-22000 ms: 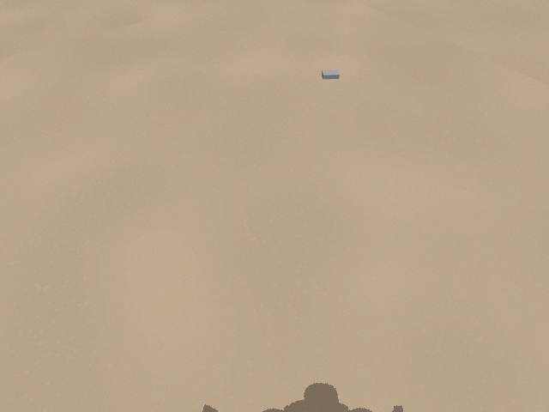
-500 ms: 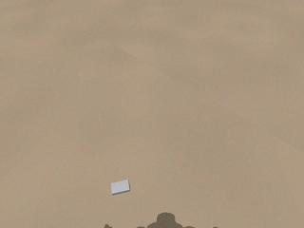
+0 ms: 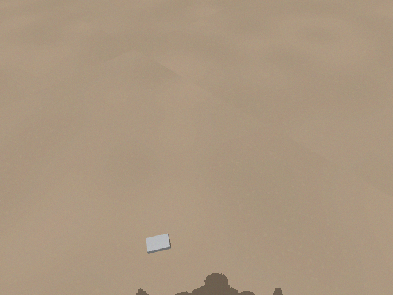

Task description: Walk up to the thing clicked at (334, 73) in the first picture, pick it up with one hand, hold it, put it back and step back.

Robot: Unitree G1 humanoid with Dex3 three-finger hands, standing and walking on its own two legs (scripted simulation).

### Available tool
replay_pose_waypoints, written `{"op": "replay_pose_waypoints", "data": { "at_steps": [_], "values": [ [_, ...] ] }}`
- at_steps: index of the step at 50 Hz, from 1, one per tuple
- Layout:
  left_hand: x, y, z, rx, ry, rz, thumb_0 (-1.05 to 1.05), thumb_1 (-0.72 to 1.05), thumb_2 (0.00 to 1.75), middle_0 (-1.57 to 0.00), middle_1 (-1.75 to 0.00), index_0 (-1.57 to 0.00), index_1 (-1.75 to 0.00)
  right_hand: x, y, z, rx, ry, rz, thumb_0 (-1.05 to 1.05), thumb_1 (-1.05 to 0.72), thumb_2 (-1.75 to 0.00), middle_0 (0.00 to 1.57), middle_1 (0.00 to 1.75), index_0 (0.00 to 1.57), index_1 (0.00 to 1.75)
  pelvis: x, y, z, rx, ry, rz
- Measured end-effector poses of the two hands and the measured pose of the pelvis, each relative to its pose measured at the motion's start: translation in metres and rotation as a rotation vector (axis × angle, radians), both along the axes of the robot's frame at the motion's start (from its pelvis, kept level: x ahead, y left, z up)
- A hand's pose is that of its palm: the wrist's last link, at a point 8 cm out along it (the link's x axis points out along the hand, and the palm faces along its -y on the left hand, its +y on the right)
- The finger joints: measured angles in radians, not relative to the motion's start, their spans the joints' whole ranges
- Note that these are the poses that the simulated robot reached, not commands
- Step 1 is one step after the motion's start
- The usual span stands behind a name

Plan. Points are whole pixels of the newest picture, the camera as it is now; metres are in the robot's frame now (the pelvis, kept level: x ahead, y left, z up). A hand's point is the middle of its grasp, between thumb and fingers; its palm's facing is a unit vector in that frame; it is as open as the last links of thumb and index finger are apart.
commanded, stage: walk up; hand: left
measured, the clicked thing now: (158, 243) +0.47 +0.23 -0.77
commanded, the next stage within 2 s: stand in 0.16 s
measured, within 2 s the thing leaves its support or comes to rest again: neither
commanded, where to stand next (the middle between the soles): +0.08 +0.01 m, yaw -2 degrees
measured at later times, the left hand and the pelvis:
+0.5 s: hand out of the picture +0.07 +0.25 -0.16, palm faces -0.01 -0.94 -0.34, open 7.4 cm; pelvis -0.01 +0.00 +0.00, yaw +0 degrees
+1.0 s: hand out of the picture +0.06 +0.25 -0.16, palm faces -0.02 -0.94 -0.35, open 7.4 cm; pelvis -0.01 -0.01 +0.00, yaw +0 degrees
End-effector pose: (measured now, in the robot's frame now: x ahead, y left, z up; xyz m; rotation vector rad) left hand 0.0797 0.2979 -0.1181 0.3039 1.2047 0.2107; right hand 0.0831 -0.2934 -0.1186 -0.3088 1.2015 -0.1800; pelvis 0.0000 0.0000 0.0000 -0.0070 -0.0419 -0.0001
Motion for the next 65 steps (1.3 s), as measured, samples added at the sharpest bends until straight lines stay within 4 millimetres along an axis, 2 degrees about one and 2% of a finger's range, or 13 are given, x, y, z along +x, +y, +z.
{"op": "replay_pose_waypoints", "data": {
  "at_steps": [9, 17, 38, 65],
  "values": [
    [-0.003, 0.0, -0.001, -0.003, 0.013, 0.008, 0.0, 0.91, 0.89, -0.2, -0.3, -0.2, -0.3, -0.007, -0.001, -0.001, -0.006, 0.026, -0.008, 0.0, -0.9, -0.9, 0.2, 0.3, 0.21, 0.3, 0.002, 0.001, 0.0, 0.001, 0.0, 0.002],
    [-0.008, 0.001, -0.001, 0.001, 0.024, 0.003, 0.0, 0.91, 0.89, -0.2, -0.3, -0.2, -0.3, -0.007, -0.001, 0.0, -0.011, 0.018, 0.0, 0.0, -0.9, -0.9, 0.2, 0.3, 0.21, 0.3, -0.003, 0.001, 0.001, 0.002, -0.003, -0.003],
    [-0.033, -0.003, 0.0, 0.008, 0.056, 0.003, 0.0, 0.91, 0.89, -0.2, -0.3, -0.2, -0.3, -0.024, -0.008, -0.003, -0.001, 0.04, 0.005, 0.0, -0.9, -0.9, 0.2, 0.3, 0.21, 0.3, -0.013, -0.006, 0.001, 0.003, -0.003, -0.001],
    [-0.027, -0.004, -0.001, 0.004, 0.041, -0.011, 0.0, 0.91, 0.89, -0.2, -0.3, -0.2, -0.3, -0.034, -0.01, -0.002, -0.01, 0.055, -0.003, 0.0, -0.9, -0.9, 0.2, 0.3, 0.21, 0.3, -0.012, -0.007, 0.001, 0.002, 0.0, -0.004]
  ]
}}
